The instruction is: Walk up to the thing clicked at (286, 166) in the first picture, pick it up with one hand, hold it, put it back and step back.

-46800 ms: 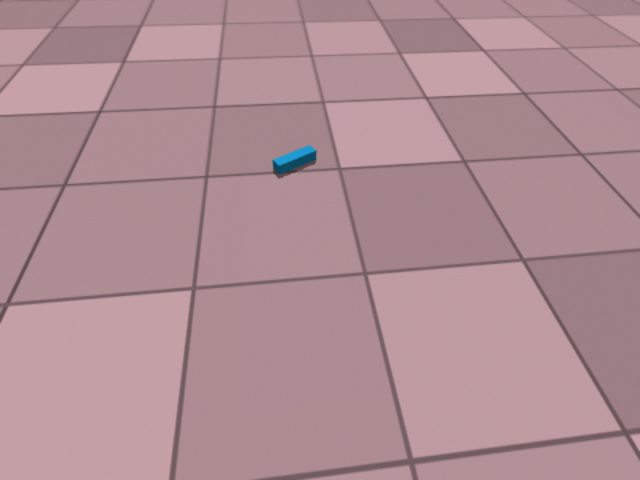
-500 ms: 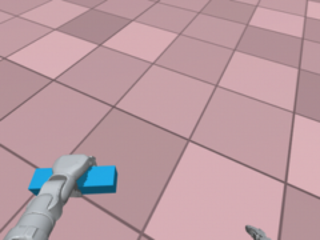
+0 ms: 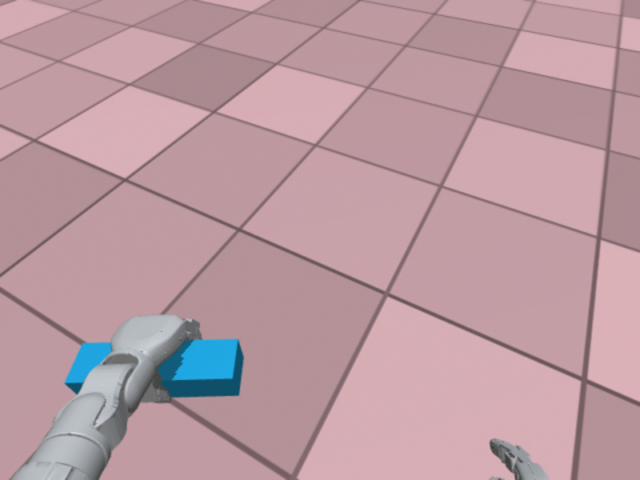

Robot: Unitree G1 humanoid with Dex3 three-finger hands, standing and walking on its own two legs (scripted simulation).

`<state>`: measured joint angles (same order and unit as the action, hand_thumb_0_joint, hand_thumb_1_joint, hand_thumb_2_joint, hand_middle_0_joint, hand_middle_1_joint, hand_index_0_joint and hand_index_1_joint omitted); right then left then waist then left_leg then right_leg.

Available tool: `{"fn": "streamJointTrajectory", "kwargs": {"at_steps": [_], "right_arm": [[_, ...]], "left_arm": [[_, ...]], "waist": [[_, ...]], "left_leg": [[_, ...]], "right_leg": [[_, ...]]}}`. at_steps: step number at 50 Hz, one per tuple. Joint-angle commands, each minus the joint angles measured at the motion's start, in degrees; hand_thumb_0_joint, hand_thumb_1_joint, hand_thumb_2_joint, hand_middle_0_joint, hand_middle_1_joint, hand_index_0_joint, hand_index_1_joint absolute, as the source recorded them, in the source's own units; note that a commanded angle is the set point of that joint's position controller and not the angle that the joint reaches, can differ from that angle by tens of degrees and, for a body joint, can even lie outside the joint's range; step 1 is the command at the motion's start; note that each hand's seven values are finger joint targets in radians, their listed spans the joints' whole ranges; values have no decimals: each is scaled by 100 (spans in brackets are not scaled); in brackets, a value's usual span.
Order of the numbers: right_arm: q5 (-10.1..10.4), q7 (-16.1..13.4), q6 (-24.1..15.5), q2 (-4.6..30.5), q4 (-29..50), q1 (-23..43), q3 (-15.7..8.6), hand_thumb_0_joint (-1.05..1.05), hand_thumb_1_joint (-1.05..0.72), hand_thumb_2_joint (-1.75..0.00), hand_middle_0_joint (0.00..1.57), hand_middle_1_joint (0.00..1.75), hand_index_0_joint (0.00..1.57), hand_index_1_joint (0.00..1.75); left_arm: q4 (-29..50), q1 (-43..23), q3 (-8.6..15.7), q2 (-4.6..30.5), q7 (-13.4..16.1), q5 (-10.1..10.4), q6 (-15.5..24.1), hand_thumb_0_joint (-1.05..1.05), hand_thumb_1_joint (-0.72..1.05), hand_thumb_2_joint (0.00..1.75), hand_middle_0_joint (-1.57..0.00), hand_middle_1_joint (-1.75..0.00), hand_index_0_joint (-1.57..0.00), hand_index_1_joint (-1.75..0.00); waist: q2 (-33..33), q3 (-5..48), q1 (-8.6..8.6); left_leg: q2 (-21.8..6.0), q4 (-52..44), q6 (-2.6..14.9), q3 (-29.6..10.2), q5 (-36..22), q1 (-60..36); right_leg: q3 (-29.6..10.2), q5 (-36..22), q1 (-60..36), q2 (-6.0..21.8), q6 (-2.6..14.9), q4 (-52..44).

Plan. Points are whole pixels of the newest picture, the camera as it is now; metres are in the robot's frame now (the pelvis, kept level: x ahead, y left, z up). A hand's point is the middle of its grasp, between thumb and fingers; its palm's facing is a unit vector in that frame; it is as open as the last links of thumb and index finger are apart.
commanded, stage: hold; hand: left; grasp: from above
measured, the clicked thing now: (160, 369) +0.30 +0.23 -0.08
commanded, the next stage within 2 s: crouch in 1.24 s
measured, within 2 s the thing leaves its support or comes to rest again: neither
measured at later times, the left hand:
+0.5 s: hand (159, 374) +0.27 +0.21 -0.04, palm faces -0.47 -0.03 -0.88, open 9.3 cm
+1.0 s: hand (159, 371) +0.28 +0.21 -0.03, palm faces -0.48 -0.03 -0.87, open 9.3 cm
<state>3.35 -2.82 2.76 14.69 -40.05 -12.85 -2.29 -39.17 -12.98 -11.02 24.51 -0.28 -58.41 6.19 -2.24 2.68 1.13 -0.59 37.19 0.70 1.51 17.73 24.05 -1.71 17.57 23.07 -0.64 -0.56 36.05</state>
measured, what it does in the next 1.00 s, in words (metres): stands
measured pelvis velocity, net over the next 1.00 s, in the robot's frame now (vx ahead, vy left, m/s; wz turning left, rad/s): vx -0.01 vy -0.01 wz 0.00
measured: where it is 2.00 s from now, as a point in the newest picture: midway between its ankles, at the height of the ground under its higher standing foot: outside the picture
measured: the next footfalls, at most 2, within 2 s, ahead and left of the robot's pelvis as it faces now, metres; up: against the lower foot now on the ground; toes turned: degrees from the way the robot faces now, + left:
none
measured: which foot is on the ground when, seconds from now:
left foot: down 0.00-1.00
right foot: down 0.00-1.00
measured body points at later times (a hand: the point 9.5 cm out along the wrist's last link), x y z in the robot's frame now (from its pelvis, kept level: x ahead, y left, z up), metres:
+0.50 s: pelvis -0.01 -0.01 +0.01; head +0.00 -0.02 +0.46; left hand +0.29 +0.21 +0.01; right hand +0.13 -0.27 -0.11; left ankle +0.01 +0.11 -0.72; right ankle +0.01 -0.13 -0.72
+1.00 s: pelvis -0.01 -0.01 +0.01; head +0.00 -0.02 +0.46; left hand +0.30 +0.21 +0.02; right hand +0.14 -0.26 -0.10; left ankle +0.01 +0.11 -0.72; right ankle +0.01 -0.13 -0.72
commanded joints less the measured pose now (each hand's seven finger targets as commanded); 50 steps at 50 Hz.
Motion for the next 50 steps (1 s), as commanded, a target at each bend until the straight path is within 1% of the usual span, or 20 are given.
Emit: {"fn": "streamJointTrajectory", "kwargs": {"at_steps": [1, 2, 7, 13, 18, 21, 22, 23, 27, 29, 31, 33, 34, 35, 37, 38, 40, 44, 46, 50], "right_arm": [[-26, -81, -188, 813, 696, 256, -256, 0, -90, -90, 20, 30, 20, 30], [-14, -91, -185, 824, 710, 291, -263, 0, -90, -90, 20, 30, 20, 30], [-10, -106, -176, 807, 747, 434, -229, 0, -90, -90, 20, 30, 20, 30], [-9, -131, -186, 773, 749, 523, -194, 0, -90, -90, 20, 30, 20, 30], [1, -145, -180, 788, 744, 528, -198, 0, -90, -90, 20, 30, 20, 30], [5, -143, -179, 790, 758, 609, -182, 0, -90, -90, 20, 30, 20, 30], [14, -141, -180, 781, 776, 624, -186, 0, -90, -90, 20, 30, 20, 30], [14, -145, -175, 801, 768, 642, -195, 0, -90, -90, 20, 30, 20, 30], [9, -162, -167, 763, 770, 689, -163, 0, -91, -90, 20, 30, 20, 30], [13, -169, -157, 762, 782, 716, -152, 0, -90, -90, 20, 30, 20, 30], [21, -169, -162, 750, 801, 736, -139, 0, -91, -90, 20, 30, 20, 30], [24, -177, -155, 748, 806, 748, -141, 0, -90, -90, 20, 30, 20, 30], [15, -174, -144, 748, 812, 749, -143, 0, -90, -90, 20, 30, 20, 30], [18, -180, -138, 741, 813, 780, -145, 0, -90, -90, 20, 30, 20, 30], [17, -188, -123, 740, 800, 762, -129, 0, -90, -90, 20, 30, 20, 30], [24, -189, -114, 741, 789, 780, -124, 0, -91, -90, 20, 30, 20, 30], [24, -191, -102, 740, 786, 750, -119, 0, -90, -90, 20, 30, 20, 30], [13, -198, -80, 718, 821, 804, -122, 0, -91, -90, 20, 30, 20, 30], [8, -201, -71, 723, 785, 773, -118, 0, -91, -90, 20, 30, 20, 30], [7, -196, -25, 740, 766, 735, -135, 0, -90, -90, 20, 30, 20, 30]], "left_arm": [[1316, -2068, 597, 1267, 295, 61, 23, 0, 63, 86, -99, -70, -99, -69], [1422, -2135, 691, 1374, 305, 88, 34, 0, 64, 86, -100, -69, -100, -69], [1322, -1976, 655, 1345, 219, 136, 35, 0, 68, 86, -102, -71, -103, -70], [1511, -2001, 711, 1404, 158, 150, 107, 0, 67, 83, -99, -73, -101, -71], [1540, -2040, 679, 1352, 198, 120, 89, 0, 68, 89, -102, -73, -103, -72], [1399, -1958, 638, 1302, 174, 188, 78, 0, 69, 88, -102, -75, -103, -74], [1512, -2006, 616, 1291, 160, 179, 75, 0, 68, 90, -102, -73, -103, -73], [1565, -2063, 715, 1407, 174, 188, 78, 0, 69, 89, -102, -74, -103, -73], [1539, -1981, 621, 1354, 64, 166, 71, 0, 66, 89, -101, -72, -102, -72], [1659, -2059, 708, 1446, 48, 219, 87, 0, 65, 88, -100, -73, -101, -72], [1690, -2116, 605, 1326, 16, 264, 95, 0, 65, 88, -99, -74, -100, -73], [1602, -1849, 723, 1380, 15, 221, 77, 0, 65, 87, -99, -73, -100, -72], [1552, -1733, 641, 1270, -8, 248, 68, 0, 63, 87, -99, -72, -100, -71], [1707, -1866, 685, 1356, -24, 237, 80, 0, 65, 87, -99, -73, -100, -72], [1759, -2049, 617, 1358, -43, 227, 76, 0, 66, 88, -100, -73, -101, -72], [1691, -2022, 710, 1468, -31, 220, 77, 0, 67, 88, -101, -73, -102, -72], [1595, -2030, 589, 1306, -57, 256, 88, 0, 64, 89, -99, -72, -100, -72], [1711, -1937, 717, 1409, -48, 244, 112, 0, 64, 88, -99, -74, -100, -73], [1757, -2103, 595, 1342, -48, 224, 129, 0, 65, 88, -99, -74, -100, -73], [1629, -1965, 742, 1407, 35, 202, 122, 0, 62, 89, -98, -74, -98, -73]], "waist": [[-14, 1495, 66], [-84, 1516, -9], [-22, 1290, -12], [-100, 1352, -50], [-16, 1383, -25], [-9, 1143, -30], [-48, 1203, -44], [-147, 1264, -80], [12, 1213, -31], [-43, 1292, -96], [-73, 1230, -69], [-51, 1173, -116], [35, 1176, -78], [11, 1261, -115], [8, 1227, -70], [-61, 1172, -106], [-14, 1140, -27], [30, 1260, -106], [-53, 1346, -44], [-125, 1287, -84]], "left_leg": [[145, -515, 9, -88, -1409, -1088], [146, -569, 0, -80, -1381, -1127], [149, -719, 16, -72, -1059, -1128], [160, -813, 21, -55, -1046, -1239], [162, -831, 31, -46, -1238, -1316], [127, -956, 14, -76, -1010, -1305], [128, -981, 15, -61, -1010, -1355], [136, -996, 2, -59, -1021, -1388], [147, -1001, 41, -55, -1101, -1418], [156, -1024, 37, -48, -1183, -1477], [136, -1065, 22, -54, -1152, -1502], [146, -1105, 24, -48, -1097, -1479], [137, -1103, 30, -50, -1170, -1505], [140, -1088, 29, -55, -1304, -1532], [142, -1086, 38, -47, -1333, -1554], [148, -1116, 34, -46, -1287, -1528], [117, -1157, 34, -67, -1262, -1579], [176, -1109, 51, -42, -1368, -1585], [160, -1112, 41, -42, -1488, -1709], [146, -1144, 19, -50, -1506, -1673]], "right_leg": [[21, -1241, -348, -160, 125, -576], [28, -1196, -381, -169, 134, -604], [19, -884, -403, -151, 130, -774], [-3, -875, -533, -138, 133, -849], [-3, -1077, -604, -135, 119, -884], [33, -806, -536, -151, 140, -971], [27, -822, -579, -146, 147, -977], [24, -819, -588, -140, 149, -993], [0, -918, -672, -123, 121, -1054], [6, -979, -771, -124, 121, -1063], [18, -943, -723, -141, 134, -1078], [20, -882, -739, -132, 143, -1120], [26, -948, -781, -139, 136, -1117], [34, -1078, -820, -139, 134, -1093], [19, -1137, -815, -130, 122, -1117], [16, -1079, -818, -122, 129, -1133], [27, -1057, -760, -141, 140, -1128], [9, -1166, -912, -100, 113, -1168], [3, -1288, -875, -114, 126, -1141], [37, -1282, -894, -120, 151, -1135]]}}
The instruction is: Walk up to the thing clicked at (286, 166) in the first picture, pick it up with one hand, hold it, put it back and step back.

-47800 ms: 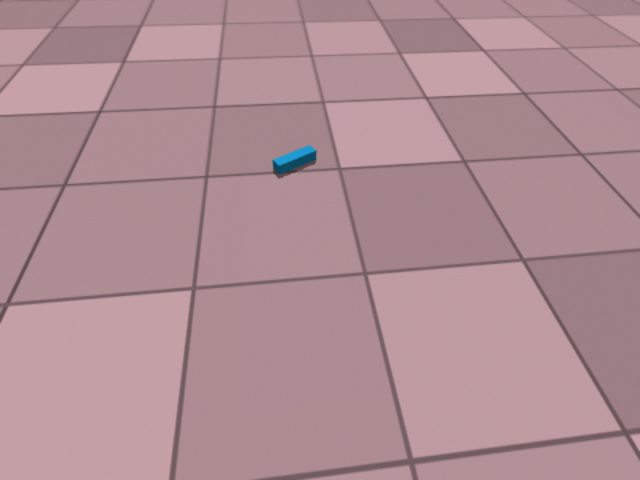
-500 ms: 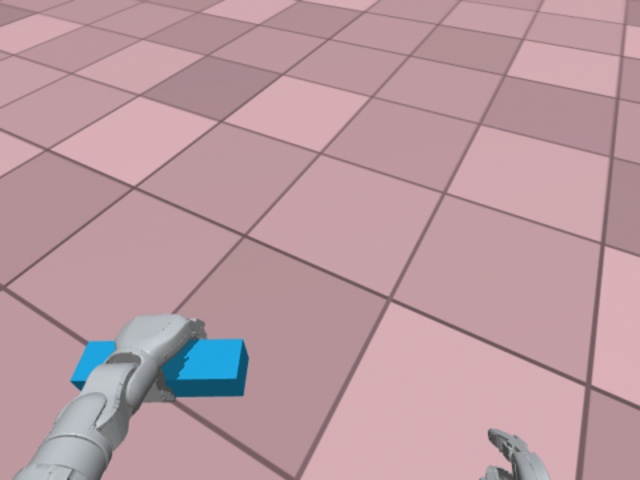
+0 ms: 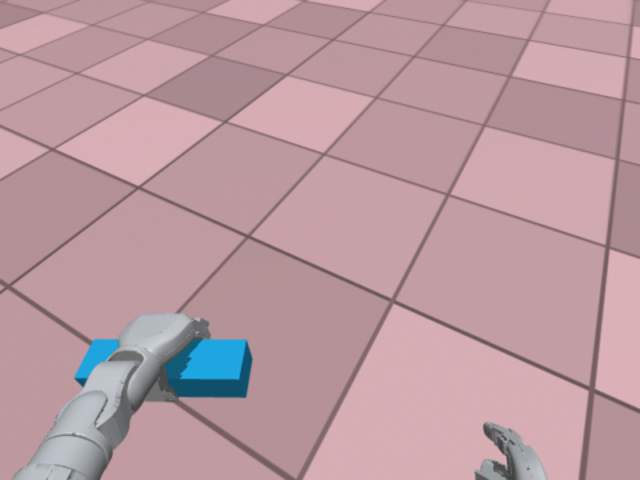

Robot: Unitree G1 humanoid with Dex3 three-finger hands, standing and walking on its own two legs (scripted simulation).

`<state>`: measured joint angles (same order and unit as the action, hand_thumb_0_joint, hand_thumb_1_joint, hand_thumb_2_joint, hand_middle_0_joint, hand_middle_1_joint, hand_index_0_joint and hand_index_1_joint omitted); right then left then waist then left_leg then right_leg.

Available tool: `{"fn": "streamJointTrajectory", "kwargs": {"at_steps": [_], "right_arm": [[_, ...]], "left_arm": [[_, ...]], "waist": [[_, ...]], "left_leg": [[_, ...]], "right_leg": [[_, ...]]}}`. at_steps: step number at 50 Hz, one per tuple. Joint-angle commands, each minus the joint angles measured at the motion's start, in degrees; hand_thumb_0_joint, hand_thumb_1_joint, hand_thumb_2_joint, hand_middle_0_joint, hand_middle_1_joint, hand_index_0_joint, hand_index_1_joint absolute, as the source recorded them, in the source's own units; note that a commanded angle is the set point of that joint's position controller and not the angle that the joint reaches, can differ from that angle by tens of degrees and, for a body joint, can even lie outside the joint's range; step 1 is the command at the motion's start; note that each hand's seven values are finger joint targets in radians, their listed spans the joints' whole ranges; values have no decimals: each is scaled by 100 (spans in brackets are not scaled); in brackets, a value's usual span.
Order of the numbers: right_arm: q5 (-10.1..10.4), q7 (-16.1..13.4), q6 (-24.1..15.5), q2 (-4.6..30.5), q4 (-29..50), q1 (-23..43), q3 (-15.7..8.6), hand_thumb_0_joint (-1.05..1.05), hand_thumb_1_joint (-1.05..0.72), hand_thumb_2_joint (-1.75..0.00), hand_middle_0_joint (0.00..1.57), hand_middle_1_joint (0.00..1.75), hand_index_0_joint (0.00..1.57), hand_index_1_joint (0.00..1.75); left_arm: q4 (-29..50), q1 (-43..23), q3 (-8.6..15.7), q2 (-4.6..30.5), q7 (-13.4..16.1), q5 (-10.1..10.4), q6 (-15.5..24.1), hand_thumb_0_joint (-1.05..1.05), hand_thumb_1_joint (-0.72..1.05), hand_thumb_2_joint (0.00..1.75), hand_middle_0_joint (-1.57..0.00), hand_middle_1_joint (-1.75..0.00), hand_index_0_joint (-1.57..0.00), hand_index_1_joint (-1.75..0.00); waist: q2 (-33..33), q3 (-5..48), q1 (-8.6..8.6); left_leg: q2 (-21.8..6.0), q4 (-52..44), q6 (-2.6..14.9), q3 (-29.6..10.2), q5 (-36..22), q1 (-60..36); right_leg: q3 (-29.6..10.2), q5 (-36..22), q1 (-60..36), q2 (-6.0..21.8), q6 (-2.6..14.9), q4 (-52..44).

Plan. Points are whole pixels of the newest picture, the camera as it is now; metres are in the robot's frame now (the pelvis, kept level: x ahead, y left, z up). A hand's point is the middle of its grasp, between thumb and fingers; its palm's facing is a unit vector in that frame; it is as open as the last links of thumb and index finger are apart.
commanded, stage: hold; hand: left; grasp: from above
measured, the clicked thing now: (168, 368) +0.30 +0.23 -0.07
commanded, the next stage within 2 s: crouch in 0.24 s
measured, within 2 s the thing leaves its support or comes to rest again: neither
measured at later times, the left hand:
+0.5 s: hand (166, 367) +0.29 +0.22 -0.05, palm faces -0.48 -0.04 -0.88, open 9.4 cm
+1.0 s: hand (197, 392) +0.33 +0.24 -0.26, palm faces -0.42 +0.07 -0.91, open 9.4 cm
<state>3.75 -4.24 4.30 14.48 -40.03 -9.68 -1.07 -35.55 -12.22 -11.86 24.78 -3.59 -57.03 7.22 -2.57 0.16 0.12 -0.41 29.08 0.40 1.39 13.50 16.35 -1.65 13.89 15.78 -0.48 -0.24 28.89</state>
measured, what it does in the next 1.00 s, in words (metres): lowers itself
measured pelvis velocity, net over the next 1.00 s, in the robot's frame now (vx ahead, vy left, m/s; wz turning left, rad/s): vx -0.04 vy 0.01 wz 0.00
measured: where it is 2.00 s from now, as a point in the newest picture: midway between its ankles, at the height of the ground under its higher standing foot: outside the picture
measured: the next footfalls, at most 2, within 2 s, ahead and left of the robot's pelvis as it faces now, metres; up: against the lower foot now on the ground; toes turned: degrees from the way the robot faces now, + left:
none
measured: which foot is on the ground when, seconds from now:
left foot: down 0.00-1.00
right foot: down 0.00-1.00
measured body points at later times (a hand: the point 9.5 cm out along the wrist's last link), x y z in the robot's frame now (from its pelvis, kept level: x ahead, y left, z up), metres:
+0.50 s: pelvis +0.00 +0.00 +0.00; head +0.02 -0.01 +0.45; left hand +0.31 +0.22 +0.00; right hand +0.15 -0.26 -0.12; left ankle +0.02 +0.11 -0.74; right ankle +0.01 -0.12 -0.74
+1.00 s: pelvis -0.04 +0.01 -0.14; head +0.08 +0.03 +0.29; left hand +0.35 +0.23 -0.21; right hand +0.03 -0.29 -0.26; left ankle +0.02 +0.12 -0.74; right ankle +0.01 -0.12 -0.74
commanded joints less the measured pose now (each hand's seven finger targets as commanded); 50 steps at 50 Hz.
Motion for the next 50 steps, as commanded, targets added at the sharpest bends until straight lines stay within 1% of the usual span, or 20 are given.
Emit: {"fn": "streamJointTrajectory", "kwargs": {"at_steps": [1, 2, 4, 10, 13, 15, 17, 18, 22, 28, 33, 38, 39, 40, 42, 43, 45, 47, 48, 50], "right_arm": [[-27, -48, -173, 748, 783, 431, -251, 0, -90, -90, 20, 30, 20, 30], [-25, -44, -166, 752, 776, 410, -256, 0, -90, -90, 20, 30, 20, 30], [-19, -48, -149, 769, 758, 409, -266, 0, -90, -90, 20, 30, 20, 30], [-33, -31, -130, 762, 776, 426, -289, 0, -90, -90, 20, 30, 20, 30], [-24, -43, -124, 750, 797, 449, -280, 0, -91, -90, 20, 30, 20, 30], [-19, -42, -116, 760, 788, 402, -290, 0, -91, -90, 20, 30, 20, 30], [-25, -35, -100, 755, 800, 409, -286, 0, -93, -91, 20, 30, 20, 30], [-27, -27, -99, 780, 798, 411, -287, 0, -88, -90, 20, 30, 20, 30], [-10, -16, -59, 778, 813, 389, -288, 0, -89, -90, 20, 30, 20, 30], [-105, 45, 25, 789, 703, 240, -310, 0, -89, -90, 20, 30, 20, 30], [-272, 183, 8, 855, 575, -38, -415, 0, -90, -90, 20, 30, 20, 30], [-371, 324, 9, 958, 526, -455, -548, 0, -90, -90, 20, 30, 20, 30], [-395, 333, -8, 998, 486, -483, -580, 0, -90, -90, 20, 30, 20, 30], [-407, 340, -28, 1005, 453, -546, -586, 0, -90, -90, 20, 30, 20, 30], [-439, 334, -93, 1063, 410, -626, -637, 0, -90, -90, 20, 30, 20, 30], [-464, 324, -131, 1062, 394, -646, -643, 0, -90, -90, 20, 30, 20, 30], [-480, 295, -201, 1031, 349, -729, -649, 0, -90, -90, 20, 30, 20, 30], [-504, 263, -272, 1070, 280, -804, -677, 0, -90, -90, 20, 30, 20, 30], [-534, 254, -309, 1076, 251, -829, -665, 0, -90, -90, 20, 30, 20, 30], [-560, 239, -379, 1111, 262, -867, -701, 0, -89, -90, 20, 30, 20, 30]], "left_arm": [[1208, -2049, 761, 1312, 361, 55, 12, 0, 63, 91, -99, -75, -99, -74], [1217, -2088, 673, 1237, 352, 35, 5, 0, 64, 90, -99, -75, -100, -74], [1100, -2075, 826, 1423, 398, 6, -17, 0, 64, 89, -99, -74, -100, -73], [1138, -1891, 736, 1279, 363, 52, 0, 0, 63, 91, -99, -74, -99, -74], [1344, -2220, 712, 1367, 344, 42, 42, 0, 63, 92, -99, -74, -100, -74], [1335, -1978, 804, 1385, 353, 65, 35, 0, 62, 91, -98, -74, -99, -74], [1248, -1986, 756, 1285, 374, 77, 23, 0, 68, 83, -98, -82, -102, -77], [1304, -2082, 661, 1217, 379, 101, 33, 0, 60, 84, -90, -77, -94, -74], [932, -1626, 712, 1177, 449, 13, 43, 0, 56, 89, -90, -78, -91, -77], [266, -1838, 754, 1156, 858, -258, 349, 0, 56, 89, -92, -77, -93, -76], [-246, -2701, 787, 1200, 1505, -756, 626, 0, 54, 86, -89, -80, -91, -78], [-1013, -3216, 790, 1122, 2292, -1197, 520, 0, 51, 83, -85, -83, -88, -80], [-1072, -3612, 710, 1071, 2391, -1233, 516, 0, 50, 84, -84, -81, -87, -79], [-1356, -3623, 697, 1074, 2462, -1281, 478, 0, 50, 81, -84, -80, -87, -78], [-1554, -3643, 922, 1363, 2587, -1326, 386, 0, 53, 79, -85, -81, -89, -77], [-1368, -3895, 960, 1428, 2629, -1290, 354, 0, 53, 79, -84, -83, -88, -79], [-1544, -4176, 730, 1098, 2655, -1230, 263, 0, 58, 84, -90, -82, -93, -79], [-1909, -4058, 896, 1276, 2717, -1248, 171, 0, 60, 84, -93, -79, -96, -77], [-2122, -4031, 889, 1257, 2712, -1247, 128, 0, 61, 83, -94, -78, -96, -76], [-1872, -4241, 1131, 1603, 2718, -1224, 89, 0, 59, 84, -92, -78, -95, -76]], "waist": [[-36, 1499, 28], [28, 1526, 60], [-16, 1493, 12], [-11, 1531, 27], [-72, 1601, 48], [-10, 1655, -9], [-20, 1543, 26], [8, 1523, 64], [167, 1275, 23], [319, 1160, 184], [14, 1947, 336], [-49, 2626, 463], [-87, 2649, 550], [-66, 2650, 551], [-268, 3032, 464], [-469, 3351, 410], [-507, 3582, 604], [-295, 3634, 566], [-215, 3612, 588], [-472, 4059, 512]], "left_leg": [[115, -338, 46, -64, -1101, -899], [118, -322, 60, -53, -1116, -897], [130, -320, 60, -53, -1138, -844], [123, -327, 53, -67, -1149, -904], [142, -304, 61, -53, -1171, -972], [130, -308, 59, -65, -1286, -983], [120, -322, 50, -67, -1235, -963], [97, -347, 37, -95, -1183, -976], [130, -321, 55, -66, -1084, -739], [163, 215, 51, -78, -873, -148], [167, 1623, -1, -80, -655, 850], [128, 2802, 52, -87, -262, 2001], [121, 2976, 44, -123, -94, 2289], [127, 3124, 36, -157, 87, 2565], [149, 3415, 32, -185, 352, 2870], [126, 3562, 20, -218, 351, 2913], [113, 3886, 48, -270, 441, 3201], [129, 4211, 89, -298, 649, 3780], [122, 4411, 94, -298, 733, 4114], [111, 4618, 58, -344, 902, 4230]], "right_leg": [[49, -914, -132, -149, 120, -410], [43, -943, -157, -143, 114, -418], [43, -956, -183, -132, 108, -431], [57, -951, -176, -136, 114, -442], [25, -1016, -197, -113, 102, -458], [46, -1104, -263, -125, 106, -438], [61, -1047, -186, -136, 115, -442], [80, -990, -175, -151, 121, -437], [74, -908, -134, -119, 116, -434], [71, -760, 542, -87, 111, 42], [90, -581, 1884, -85, 128, 1246], [139, -211, 3088, -124, 157, 2301], [164, -66, 3435, -146, 172, 2543], [203, 96, 3697, -157, 180, 2750], [231, 348, 4030, -155, 198, 3090], [244, 371, 4213, -147, 216, 3309], [285, 413, 4583, -169, 228, 3640], [324, 583, 4865, -177, 232, 3981], [327, 676, 5105, -182, 239, 4192], [338, 866, 5333, -148, 269, 4493]]}}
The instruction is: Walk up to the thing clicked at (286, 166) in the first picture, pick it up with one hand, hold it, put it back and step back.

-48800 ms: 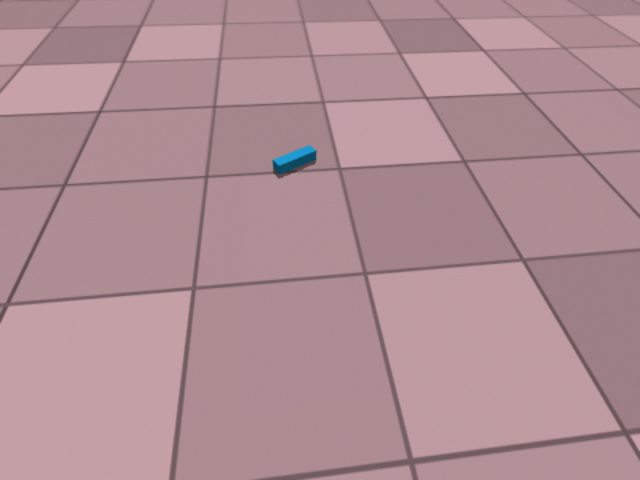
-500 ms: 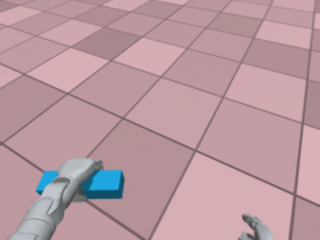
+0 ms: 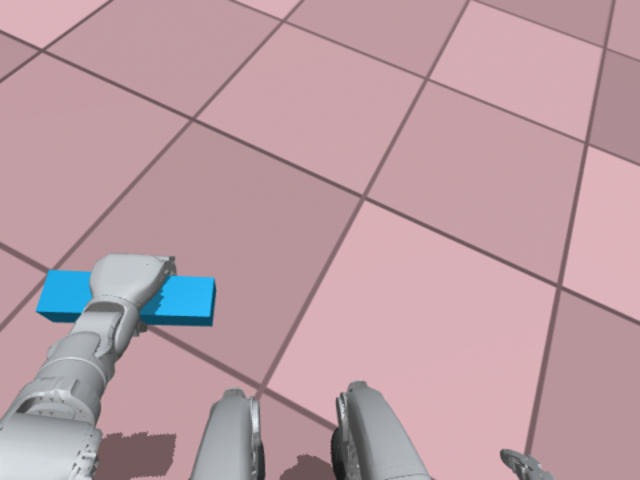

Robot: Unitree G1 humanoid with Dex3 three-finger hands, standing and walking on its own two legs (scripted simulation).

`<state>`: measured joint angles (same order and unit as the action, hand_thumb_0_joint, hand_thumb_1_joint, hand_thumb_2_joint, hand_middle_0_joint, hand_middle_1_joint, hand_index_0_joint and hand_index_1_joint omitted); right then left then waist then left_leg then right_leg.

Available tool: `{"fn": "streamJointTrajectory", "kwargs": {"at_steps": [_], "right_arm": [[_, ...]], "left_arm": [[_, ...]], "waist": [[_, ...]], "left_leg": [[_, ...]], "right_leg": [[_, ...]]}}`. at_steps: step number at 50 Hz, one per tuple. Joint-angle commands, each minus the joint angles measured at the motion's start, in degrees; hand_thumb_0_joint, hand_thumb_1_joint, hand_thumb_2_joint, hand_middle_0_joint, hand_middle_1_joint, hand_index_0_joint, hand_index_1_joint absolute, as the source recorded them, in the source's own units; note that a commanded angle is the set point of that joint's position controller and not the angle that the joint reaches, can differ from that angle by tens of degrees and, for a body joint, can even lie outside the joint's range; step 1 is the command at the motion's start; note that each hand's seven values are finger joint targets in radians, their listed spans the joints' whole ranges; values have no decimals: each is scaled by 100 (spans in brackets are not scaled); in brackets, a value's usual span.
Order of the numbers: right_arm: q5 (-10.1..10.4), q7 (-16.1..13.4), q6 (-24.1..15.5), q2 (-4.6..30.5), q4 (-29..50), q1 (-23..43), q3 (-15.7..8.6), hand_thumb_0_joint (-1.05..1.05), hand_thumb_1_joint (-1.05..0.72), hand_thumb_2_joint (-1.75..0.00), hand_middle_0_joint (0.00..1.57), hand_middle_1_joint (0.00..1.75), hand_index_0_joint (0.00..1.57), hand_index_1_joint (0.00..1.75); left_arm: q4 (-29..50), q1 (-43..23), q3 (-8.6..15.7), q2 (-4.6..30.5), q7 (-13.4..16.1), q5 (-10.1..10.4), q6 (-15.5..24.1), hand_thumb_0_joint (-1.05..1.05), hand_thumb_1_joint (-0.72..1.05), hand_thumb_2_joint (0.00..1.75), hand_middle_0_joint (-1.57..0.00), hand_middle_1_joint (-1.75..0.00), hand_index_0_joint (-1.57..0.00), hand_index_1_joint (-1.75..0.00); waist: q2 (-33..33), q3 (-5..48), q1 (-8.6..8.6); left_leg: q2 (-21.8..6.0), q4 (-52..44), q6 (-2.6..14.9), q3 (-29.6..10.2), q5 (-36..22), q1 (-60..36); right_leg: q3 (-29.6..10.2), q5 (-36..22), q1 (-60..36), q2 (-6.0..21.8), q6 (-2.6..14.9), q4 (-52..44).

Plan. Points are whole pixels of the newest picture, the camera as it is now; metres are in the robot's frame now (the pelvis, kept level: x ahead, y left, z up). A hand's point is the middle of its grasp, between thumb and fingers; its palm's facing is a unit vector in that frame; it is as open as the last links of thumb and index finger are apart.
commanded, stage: crouch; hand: left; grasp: from above
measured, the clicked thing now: (134, 299) +0.39 +0.24 -0.14
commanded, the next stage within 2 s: lower in 1.30 s
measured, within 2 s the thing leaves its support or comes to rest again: neither
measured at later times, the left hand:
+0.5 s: hand (172, 326) +0.40 +0.24 -0.34, palm faces -0.48 +0.02 -0.88, open 9.2 cm
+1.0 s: hand (183, 326) +0.42 +0.24 -0.43, palm faces -0.49 +0.01 -0.87, open 9.2 cm
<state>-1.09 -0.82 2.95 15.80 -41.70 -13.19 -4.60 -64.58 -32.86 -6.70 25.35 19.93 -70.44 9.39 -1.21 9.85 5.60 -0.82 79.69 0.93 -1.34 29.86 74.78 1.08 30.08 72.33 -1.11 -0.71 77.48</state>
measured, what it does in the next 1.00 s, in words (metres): lowers itself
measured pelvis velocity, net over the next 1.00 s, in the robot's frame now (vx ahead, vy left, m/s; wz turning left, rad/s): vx -0.02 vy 0.00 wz -0.09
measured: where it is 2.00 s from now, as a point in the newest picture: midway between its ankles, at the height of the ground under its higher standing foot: outside the picture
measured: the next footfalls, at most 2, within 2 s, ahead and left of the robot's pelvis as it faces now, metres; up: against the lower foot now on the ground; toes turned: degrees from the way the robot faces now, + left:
none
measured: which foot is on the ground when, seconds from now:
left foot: down 0.00-1.00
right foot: down 0.00-1.00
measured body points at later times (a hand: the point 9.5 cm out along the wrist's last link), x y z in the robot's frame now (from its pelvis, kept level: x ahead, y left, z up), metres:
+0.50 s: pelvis -0.02 +0.00 -0.17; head +0.20 +0.04 +0.22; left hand +0.42 +0.23 -0.29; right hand +0.04 -0.28 -0.29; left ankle +0.06 +0.11 -0.59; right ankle +0.06 -0.13 -0.59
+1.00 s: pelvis -0.02 +0.00 -0.24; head +0.22 +0.04 +0.13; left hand +0.45 +0.23 -0.38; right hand +0.01 -0.28 -0.36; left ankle +0.06 +0.11 -0.59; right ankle +0.06 -0.13 -0.59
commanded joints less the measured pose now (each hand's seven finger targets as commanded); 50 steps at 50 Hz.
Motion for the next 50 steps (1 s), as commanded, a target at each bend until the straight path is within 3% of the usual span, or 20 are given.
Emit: {"fn": "streamJointTrajectory", "kwargs": {"at_steps": [1, 5, 8, 10, 11, 13, 15, 16, 19, 21, 24, 32, 33, 34, 36, 39, 40, 43, 50], "right_arm": [[-96, -103, -264, 956, 418, -491, -328, 0, -90, -90, 20, 30, 20, 30], [-137, -79, -339, 988, 392, -522, -305, 0, -90, -90, 20, 30, 20, 30], [-169, -48, -403, 1014, 377, -548, -277, 0, -90, -90, 20, 30, 20, 30], [-204, 6, -462, 1048, 317, -575, -254, 0, -90, -90, 20, 30, 20, 30], [-214, 26, -486, 1002, 299, -583, -241, 0, -90, -90, 20, 30, 20, 30], [-239, 67, -534, 1038, 256, -618, -208, 0, -90, -90, 20, 30, 20, 30], [-280, 118, -582, 1049, 222, -659, -206, 0, -90, -90, 20, 30, 20, 30], [-312, 144, -603, 1071, 138, -673, -188, 0, -90, -90, 20, 30, 20, 30], [-390, 250, -635, 1101, 59, -760, -184, 0, -90, -90, 20, 30, 20, 30], [-445, 337, -656, 1087, 41, -834, -184, 0, -90, -90, 20, 30, 20, 30], [-493, 438, -659, 1104, 37, -888, -190, 0, -91, -90, 20, 30, 20, 30], [-587, 584, -687, 1087, 20, -805, -110, 0, -91, -90, 20, 30, 20, 30], [-576, 600, -683, 1075, 53, -843, -110, 0, -91, -90, 20, 30, 20, 30], [-576, 616, -690, 1053, 50, -839, -94, 0, -91, -90, 20, 30, 20, 30], [-585, 637, -677, 1057, 61, -793, -76, 0, -91, -90, 20, 30, 20, 30], [-603, 660, -674, 1073, 25, -773, -74, 0, -91, -90, 20, 30, 20, 30], [-614, 668, -681, 1052, 17, -803, -59, 0, -91, -90, 20, 30, 20, 30], [-623, 689, -645, 1118, 9, -774, -44, 0, -91, -90, 20, 30, 20, 30], [-648, 738, -623, 1185, -28, -808, -7, 0, -91, -90, 20, 30, 20, 30]], "left_arm": [[987, -2180, 584, 1523, 353, 105, -166, 0, 62, 81, -93, -78, -96, -75], [779, -2362, 599, 1577, 249, 68, -151, 0, 65, 83, -98, -75, -100, -73], [716, -2539, 825, 1897, 219, 46, -72, 0, 63, 82, -97, -73, -99, -71], [386, -2466, 733, 1692, 204, 32, -13, 0, 67, 80, -98, -73, -101, -71], [565, -2754, 697, 1676, 226, 46, 57, 0, 66, 81, -99, -72, -101, -70], [490, -2821, 853, 1926, 271, 11, 150, 0, 67, 83, -101, -71, -102, -70], [675, -3020, 912, 2015, 308, 20, 248, 0, 68, 84, -102, -70, -104, -68], [555, -3065, 917, 2004, 323, -35, 292, 0, 70, 86, -103, -71, -105, -70], [509, -2963, 1038, 2098, 438, -136, 391, 0, 73, 84, -107, -67, -108, -66], [485, -3074, 1002, 2008, 486, -202, 436, 0, 74, 84, -108, -68, -109, -67], [467, -3154, 1102, 2158, 574, -309, 465, 0, 75, 81, -109, -65, -110, -64], [89, -3486, 1167, 2286, 772, -338, 395, 0, 78, 84, -113, -65, -113, -64], [72, -3504, 1166, 2315, 765, -336, 393, 0, 78, 83, -112, -65, -113, -65], [-90, -3358, 1163, 2298, 749, -329, 371, 0, 78, 83, -112, -67, -113, -66], [-103, -3418, 1266, 2521, 740, -307, 399, 0, 78, 83, -112, -66, -113, -65], [-214, -3499, 1270, 2590, 676, -321, 446, 0, 78, 83, -111, -68, -112, -67], [-343, -3435, 1225, 2444, 647, -309, 455, 0, 78, 82, -111, -67, -112, -66], [-346, -3397, 1321, 2639, 631, -374, 510, 0, 77, 82, -110, -66, -111, -65], [-494, -3458, 1437, 2805, 661, -425, 622, 0, 77, 81, -108, -69, -110, -68]], "waist": [[-699, 3189, -19], [-651, 3083, 133], [-818, 3209, 128], [-709, 3090, 252], [-727, 3229, 276], [-770, 3365, 294], [-843, 3790, 304], [-943, 3772, 395], [-1197, 4035, 315], [-1356, 4074, 419], [-1619, 4184, 368], [-1585, 3917, 478], [-1391, 4106, 491], [-1275, 3968, 497], [-1243, 3967, 455], [-1230, 3899, 485], [-1257, 3721, 542], [-1399, 3807, 447], [-1473, 3562, 504]], "left_leg": [[142, -308, -4, -113, -771, -1533], [134, 91, -34, -264, -278, -890], [161, 418, -31, -285, 140, -443], [150, 570, -33, -412, 371, -230], [177, 758, -5, -312, 457, -45], [201, 1001, 5, -316, 506, 232], [207, 1313, 20, -283, 304, 229], [184, 1447, -7, -350, 100, 247], [165, 1792, -29, -358, -493, 133], [127, 1958, -75, -432, -772, -20], [106, 2174, -113, -411, -1046, -85], [126, 2836, 14, -165, -726, 811], [133, 2941, 58, -140, -734, 851], [135, 3010, 77, -128, -719, 995], [150, 3131, 103, -68, -638, 1365], [128, 3296, 105, -88, -533, 1524], [124, 3312, 89, -119, -505, 1520], [117, 3401, 54, -150, -585, 1508], [108, 3545, 21, -211, -240, 1782]], "right_leg": [[84, -747, -111, -77, 328, -166], [178, -296, 701, -64, 331, 357], [188, 43, 1162, -60, 338, 714], [237, 211, 1531, -41, 332, 941], [220, 268, 1547, -69, 341, 987], [236, 318, 1723, -59, 334, 1206], [242, 187, 1822, -67, 332, 1401], [261, 67, 2072, -37, 329, 1592], [307, -258, 2414, -25, 325, 1915], [346, -382, 2653, 8, 316, 2116], [390, -504, 2820, 4, 334, 2372], [403, -578, 2978, -85, 303, 2699], [409, -651, 2817, -121, 294, 2704], [400, -680, 2810, -120, 276, 2724], [377, -707, 2649, -148, 264, 2830], [403, -612, 2855, -176, 270, 2986], [419, -555, 3024, -159, 272, 3024], [478, -531, 3190, -188, 303, 3233], [566, -277, 3558, -168, 318, 3545]]}}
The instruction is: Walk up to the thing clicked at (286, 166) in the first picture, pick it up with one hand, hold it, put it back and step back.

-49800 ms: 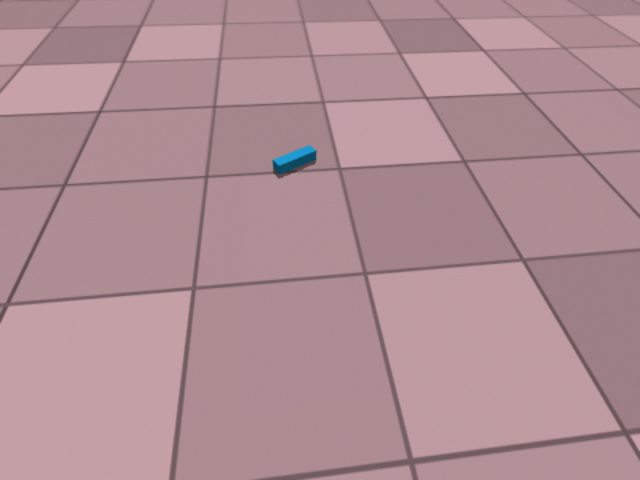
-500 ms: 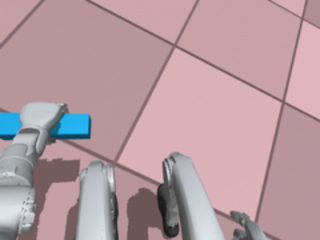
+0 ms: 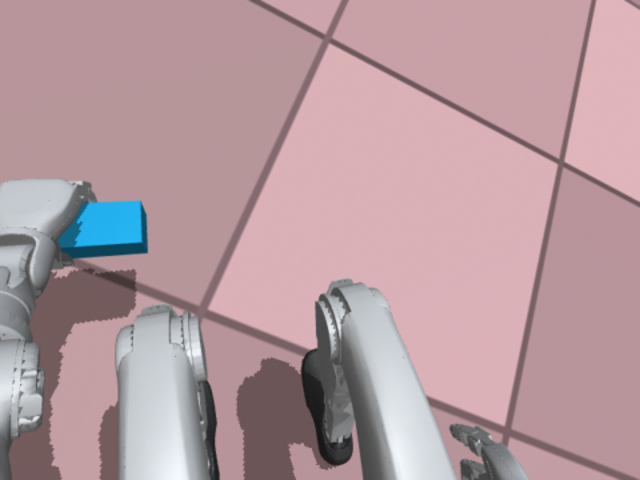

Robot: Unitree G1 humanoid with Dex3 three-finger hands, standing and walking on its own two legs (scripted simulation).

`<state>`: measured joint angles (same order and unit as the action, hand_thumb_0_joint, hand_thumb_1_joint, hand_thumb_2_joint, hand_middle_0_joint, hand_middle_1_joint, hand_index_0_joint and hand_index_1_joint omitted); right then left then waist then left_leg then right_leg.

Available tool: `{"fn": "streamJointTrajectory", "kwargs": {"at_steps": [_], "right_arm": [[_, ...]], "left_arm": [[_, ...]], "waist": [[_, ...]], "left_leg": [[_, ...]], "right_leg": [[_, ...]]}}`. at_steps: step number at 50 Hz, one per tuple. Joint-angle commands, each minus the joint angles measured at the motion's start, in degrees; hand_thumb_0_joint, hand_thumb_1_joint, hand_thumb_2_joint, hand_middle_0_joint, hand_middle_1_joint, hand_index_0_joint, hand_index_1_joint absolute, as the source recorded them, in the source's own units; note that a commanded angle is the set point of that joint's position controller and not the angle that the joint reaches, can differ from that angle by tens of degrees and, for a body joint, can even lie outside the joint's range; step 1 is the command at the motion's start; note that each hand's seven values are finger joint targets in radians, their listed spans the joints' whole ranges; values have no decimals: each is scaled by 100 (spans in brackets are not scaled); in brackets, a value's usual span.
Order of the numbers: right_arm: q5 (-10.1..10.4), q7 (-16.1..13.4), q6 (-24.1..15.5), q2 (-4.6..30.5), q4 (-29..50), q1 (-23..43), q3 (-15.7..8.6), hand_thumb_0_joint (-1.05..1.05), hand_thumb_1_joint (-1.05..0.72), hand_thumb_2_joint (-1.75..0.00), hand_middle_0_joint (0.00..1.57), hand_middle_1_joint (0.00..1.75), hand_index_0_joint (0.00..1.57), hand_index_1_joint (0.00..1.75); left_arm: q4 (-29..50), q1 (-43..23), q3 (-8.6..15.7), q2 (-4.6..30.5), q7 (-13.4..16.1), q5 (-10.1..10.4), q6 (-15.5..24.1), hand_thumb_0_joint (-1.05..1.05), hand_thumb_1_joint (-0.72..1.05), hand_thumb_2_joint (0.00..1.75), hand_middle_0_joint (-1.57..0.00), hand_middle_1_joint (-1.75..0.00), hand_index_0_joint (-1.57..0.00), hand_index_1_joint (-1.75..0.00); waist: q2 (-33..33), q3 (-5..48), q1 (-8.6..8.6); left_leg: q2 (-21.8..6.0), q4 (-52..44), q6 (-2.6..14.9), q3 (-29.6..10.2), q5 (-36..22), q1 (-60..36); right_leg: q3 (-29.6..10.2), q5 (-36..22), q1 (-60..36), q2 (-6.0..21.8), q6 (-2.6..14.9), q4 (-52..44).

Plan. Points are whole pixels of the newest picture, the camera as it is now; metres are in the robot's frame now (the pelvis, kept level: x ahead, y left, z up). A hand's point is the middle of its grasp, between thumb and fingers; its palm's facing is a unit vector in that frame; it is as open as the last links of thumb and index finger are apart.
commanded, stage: crouch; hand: left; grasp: from above
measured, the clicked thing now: (52, 232) +0.43 +0.29 -0.21
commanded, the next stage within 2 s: lower in 0.30 s
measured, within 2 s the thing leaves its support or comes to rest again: rests again in 1.34 s
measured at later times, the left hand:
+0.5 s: hand (64, 234) +0.44 +0.28 -0.23, palm faces -0.49 -0.03 -0.87, open 9.2 cm
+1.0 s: hand (82, 240) +0.44 +0.28 -0.29, palm faces -0.48 -0.05 -0.88, open 9.2 cm
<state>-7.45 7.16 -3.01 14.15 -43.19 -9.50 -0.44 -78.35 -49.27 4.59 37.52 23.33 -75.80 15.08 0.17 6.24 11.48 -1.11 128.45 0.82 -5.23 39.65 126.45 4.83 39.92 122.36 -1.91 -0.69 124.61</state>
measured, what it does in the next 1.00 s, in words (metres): lowers itself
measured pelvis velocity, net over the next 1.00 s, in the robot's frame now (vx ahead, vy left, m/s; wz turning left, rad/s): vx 0.00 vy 0.00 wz -0.06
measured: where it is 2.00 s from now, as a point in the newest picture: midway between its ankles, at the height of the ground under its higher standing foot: (267, 440)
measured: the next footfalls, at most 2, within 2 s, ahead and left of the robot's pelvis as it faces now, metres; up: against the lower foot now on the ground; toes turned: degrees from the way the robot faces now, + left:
none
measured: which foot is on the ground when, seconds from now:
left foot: down 0.00-1.00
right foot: down 0.00-1.00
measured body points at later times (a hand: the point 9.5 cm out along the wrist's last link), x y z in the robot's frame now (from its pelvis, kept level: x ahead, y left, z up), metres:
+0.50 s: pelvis +0.00 +0.00 -0.04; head +0.25 +0.07 +0.33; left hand +0.46 +0.28 -0.18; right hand +0.05 -0.28 -0.15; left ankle +0.07 +0.12 -0.35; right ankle +0.09 -0.12 -0.35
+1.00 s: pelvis +0.00 +0.00 -0.07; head +0.26 +0.08 +0.28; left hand +0.46 +0.28 -0.24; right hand +0.05 -0.28 -0.17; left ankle +0.07 +0.12 -0.35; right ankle +0.09 -0.12 -0.35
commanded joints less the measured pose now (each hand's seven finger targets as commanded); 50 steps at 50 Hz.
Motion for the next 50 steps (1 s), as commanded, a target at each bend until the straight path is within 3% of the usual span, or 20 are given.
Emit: {"fn": "streamJointTrajectory", "kwargs": {"at_steps": [1, 7, 12, 15, 18, 21, 25, 28, 30, 31, 35, 36, 38, 39, 40, 42, 43, 45, 48, 50], "right_arm": [[-17, -54, -34, 1336, 108, -1149, -411, 0, -91, -90, 20, 30, 20, 30], [-65, -58, -47, 1418, 36, -1165, -345, 0, -91, -90, 20, 30, 20, 30], [-103, -54, -99, 1472, 12, -1170, -270, 0, -91, -90, 20, 30, 20, 30], [-91, -49, -99, 1462, 12, -1110, -232, 0, -91, -90, 20, 30, 20, 30], [-111, -42, -119, 1484, 16, -1108, -195, 0, -91, -90, 20, 30, 20, 30], [-102, -40, -90, 1516, 18, -1131, -181, 0, -91, -90, 20, 30, 20, 30], [-93, -22, -71, 1493, 5, -1043, -90, 0, -91, -90, 20, 30, 20, 30], [-123, -8, -87, 1537, -10, -1052, -62, 0, -91, -90, 20, 30, 20, 30], [-164, 15, -98, 1578, -25, -1093, -45, 0, -91, -90, 20, 30, 20, 30], [-162, 14, -86, 1546, -6, -1009, -28, 0, -91, -90, 20, 30, 20, 30], [-234, 43, -91, 1614, -9, -978, -8, 0, -91, -90, 20, 30, 20, 30], [-244, 51, -98, 1609, 2, -945, -4, 0, -91, -90, 20, 30, 20, 30], [-260, 48, -87, 1611, -7, -893, 19, 0, -91, -90, 20, 30, 20, 30], [-289, 67, -90, 1616, 4, -910, 27, 0, -91, -90, 20, 30, 20, 30], [-292, 61, -94, 1644, -6, -866, 10, 0, -91, -90, 20, 30, 20, 30], [-325, 76, -116, 1668, 5, -836, 9, 0, -91, -90, 20, 30, 20, 30], [-334, 94, -139, 1637, -11, -812, 23, 0, -91, -90, 20, 30, 20, 30], [-323, 88, -144, 1703, -13, -779, 22, 0, -90, -89, 20, 30, 20, 30], [-352, 109, -190, 1693, -29, -769, 117, 0, -89, -89, 20, 30, 20, 30], [-388, 145, -243, 1699, -55, -828, 198, 0, -90, -89, 20, 30, 20, 30]], "left_arm": [[901, -1910, 219, 1547, 326, 106, 60, 0, 76, 81, -107, -69, -109, -68], [990, -2145, 327, 1832, 440, 65, 139, 0, 76, 83, -108, -69, -109, -68], [774, -2186, 298, 1841, 518, 14, 122, 0, 74, 82, -107, -70, -108, -68], [658, -2139, 276, 1880, 516, 52, 73, 0, 73, 81, -106, -69, -108, -67], [583, -2088, 238, 1853, 485, 62, 33, 0, 77, 83, -108, -72, -110, -70], [630, -2002, 355, 2021, 453, 102, 18, 0, 72, 86, -110, -66, -109, -66], [382, -2174, 83, 1834, 349, 130, 59, 0, 69, 82, -108, -64, -107, -65], [261, -2050, 225, 1973, 364, 167, 135, 0, 70, 81, -107, -65, -107, -65], [276, -2044, 234, 1948, 375, 115, 207, 0, 76, 83, -111, -67, -111, -67], [514, -2196, 241, 2055, 411, 121, 270, 0, 77, 80, -111, -67, -112, -66], [452, -2059, 449, 2251, 553, 61, 392, 0, 79, 82, -110, -71, -112, -69], [485, -2131, 399, 2287, 578, 10, 422, 0, 79, 81, -110, -72, -112, -70], [529, -2111, 530, 2447, 694, -12, 461, 0, 77, 79, -109, -69, -111, -67], [427, -1989, 552, 2398, 742, -63, 435, 0, 79, 81, -110, -71, -111, -69], [648, -2063, 675, 2503, 819, -11, 451, 0, 80, 81, -109, -72, -111, -70], [423, -2080, 633, 2448, 899, -97, 411, 0, 83, 83, -110, -75, -113, -73], [296, -2124, 496, 2334, 915, -148, 376, 0, 83, 82, -110, -74, -113, -72], [309, -2209, 589, 2484, 977, -152, 349, 0, 78, 84, -109, -68, -110, -67], [-60, -2141, 475, 2340, 1045, -154, 247, 0, 74, 82, -105, -67, -107, -66], [-344, -2249, 363, 2309, 1037, -157, 213, 0, 74, 79, -103, -69, -105, -67]], "waist": [[-1674, 3896, -54], [-1699, 4013, 3], [-1791, 3834, 95], [-1744, 3774, 31], [-1792, 3749, 93], [-1663, 3748, 55], [-1501, 3483, 172], [-1520, 3494, 148], [-1624, 3520, 229], [-1799, 3637, 170], [-1833, 3562, 222], [-1908, 3524, 239], [-1910, 3577, 167], [-1917, 3572, 215], [-2082, 3708, 127], [-2151, 3544, 246], [-2117, 3408, 285], [-2189, 3482, 282], [-2018, 3257, 339], [-1864, 3072, 501]], "left_leg": [[124, -1266, 41, 202, -1186, -3345], [138, -1002, 69, 262, -1135, -3058], [123, -908, 45, 218, -1037, -3008], [116, -855, 58, 231, -1008, -2894], [116, -760, 58, 237, -1073, -2847], [127, -678, 82, 260, -1119, -2679], [106, -510, 112, 220, -1126, -2397], [107, -407, 82, 180, -1276, -2466], [93, -327, 57, 129, -1435, -2632], [89, -289, 59, 166, -1469, -2589], [85, -185, 42, 139, -1438, -2540], [67, -138, 44, 153, -1380, -2497], [61, -78, 56, 177, -1312, -2410], [57, -35, 55, 170, -1357, -2429], [60, -95, 27, 158, -1389, -2553], [54, -105, 9, 113, -1227, -2531], [42, -89, 7, 104, -1144, -2520], [46, -83, 8, 80, -1150, -2476], [46, 26, 32, 64, -1159, -2300], [42, 157, 64, 68, -1127, -2099]], "right_leg": [[198, -1263, -1419, -105, 317, -1146], [216, -1305, -1447, -135, 294, -996], [290, -1225, -1206, -118, 302, -825], [303, -1221, -1195, -141, 308, -787], [324, -1291, -1203, -137, 294, -714], [316, -1362, -1353, -140, 269, -696], [351, -1422, -1298, -192, 255, -655], [396, -1496, -1261, -173, 257, -479], [462, -1608, -1220, -191, 255, -366], [434, -1681, -1316, -224, 257, -368], [488, -1640, -1234, -218, 262, -210], [481, -1627, -1212, -239, 263, -201], [452, -1589, -1276, -261, 257, -210], [467, -1627, -1308, -258, 244, -167], [496, -1615, -1241, -257, 267, -110], [580, -1454, -995, -260, 296, -10], [598, -1377, -866, -266, 305, -4], [620, -1396, -845, -269, 304, 17], [640, -1438, -805, -285, 285, 42], [635, -1467, -882, -295, 254, 41]]}}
